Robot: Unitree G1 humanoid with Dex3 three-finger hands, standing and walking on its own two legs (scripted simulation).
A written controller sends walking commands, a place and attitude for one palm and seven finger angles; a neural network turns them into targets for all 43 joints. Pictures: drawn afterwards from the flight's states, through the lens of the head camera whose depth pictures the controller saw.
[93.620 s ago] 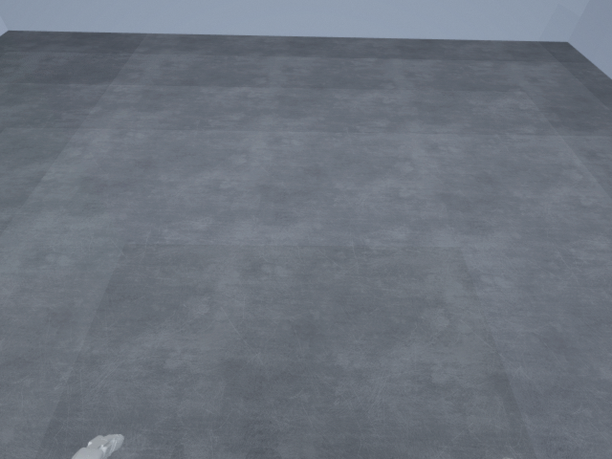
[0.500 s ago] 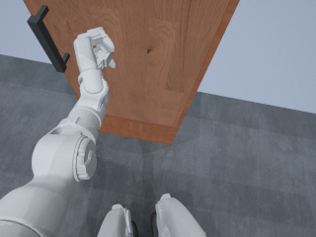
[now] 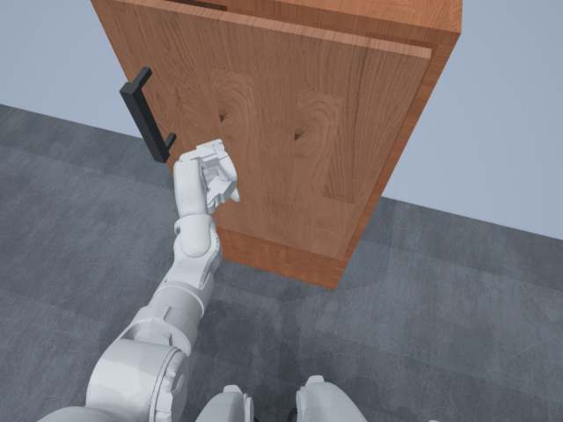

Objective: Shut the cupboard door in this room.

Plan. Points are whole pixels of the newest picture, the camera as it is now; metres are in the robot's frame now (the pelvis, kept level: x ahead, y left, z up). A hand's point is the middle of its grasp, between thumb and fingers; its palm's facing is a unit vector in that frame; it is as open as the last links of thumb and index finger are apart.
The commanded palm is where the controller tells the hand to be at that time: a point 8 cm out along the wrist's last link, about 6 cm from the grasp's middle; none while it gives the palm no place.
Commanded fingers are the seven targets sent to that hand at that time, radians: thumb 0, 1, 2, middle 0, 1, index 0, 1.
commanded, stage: draw the hand back to the body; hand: left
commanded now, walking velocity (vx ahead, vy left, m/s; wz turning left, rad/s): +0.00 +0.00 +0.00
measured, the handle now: (153, 118) +0.57 +0.18 +0.05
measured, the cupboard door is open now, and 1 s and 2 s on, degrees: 0 0 0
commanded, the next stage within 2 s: step back with the hand held close in 1.70 s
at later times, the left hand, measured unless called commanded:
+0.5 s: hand (162, 205) +0.36 +0.12 +0.12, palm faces +0.11 -0.99 -0.02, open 3.1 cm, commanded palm +0.32 +0.16 +0.12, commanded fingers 0.00 0.90 0.90 -1.30 -1.50 -1.30 -1.50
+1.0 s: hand out of the picture +0.26 +0.22 +0.18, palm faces +0.21 -0.94 -0.26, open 3.8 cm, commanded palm +0.22 +0.27 +0.21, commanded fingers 0.00 0.90 0.90 -0.61 -0.75 -0.61 -0.75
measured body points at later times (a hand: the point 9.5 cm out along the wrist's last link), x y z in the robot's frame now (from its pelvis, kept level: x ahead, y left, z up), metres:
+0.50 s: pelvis +0.00 +0.00 +0.04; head +0.04 -0.02 +0.49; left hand +0.35 +0.17 +0.13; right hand +0.10 -0.25 -0.08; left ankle -0.01 +0.09 -0.66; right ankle +0.01 -0.06 -0.66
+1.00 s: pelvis +0.02 +0.03 +0.08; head +0.00 +0.01 +0.53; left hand +0.24 +0.27 +0.20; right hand +0.22 -0.17 +0.00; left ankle -0.01 +0.09 -0.66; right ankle +0.01 -0.06 -0.66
